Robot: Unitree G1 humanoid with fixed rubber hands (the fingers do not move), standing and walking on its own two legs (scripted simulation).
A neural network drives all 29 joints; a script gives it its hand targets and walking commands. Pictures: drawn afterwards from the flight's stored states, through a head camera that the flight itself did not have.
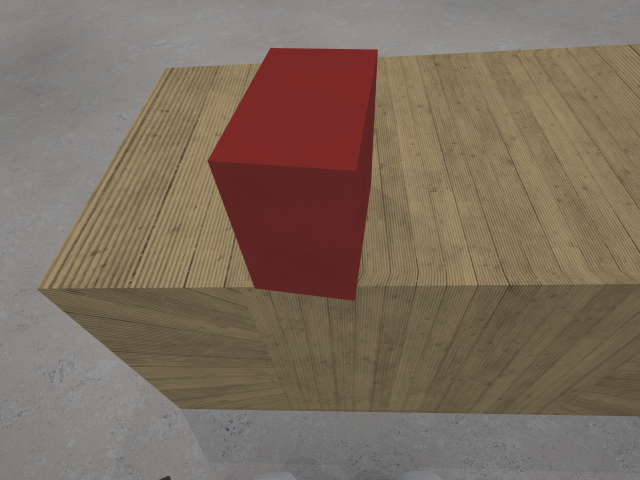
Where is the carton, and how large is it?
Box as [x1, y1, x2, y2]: [208, 48, 377, 300]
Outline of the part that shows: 270,48 210,155 208,162 253,284 256,288 354,300 370,187 377,50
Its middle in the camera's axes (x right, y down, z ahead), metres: -0.01 -0.09 +0.59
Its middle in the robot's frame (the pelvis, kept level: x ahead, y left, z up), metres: +0.51 +0.02 +0.08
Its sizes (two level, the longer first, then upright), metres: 0.266 0.162 0.262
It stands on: a pedestal, 0.71 m high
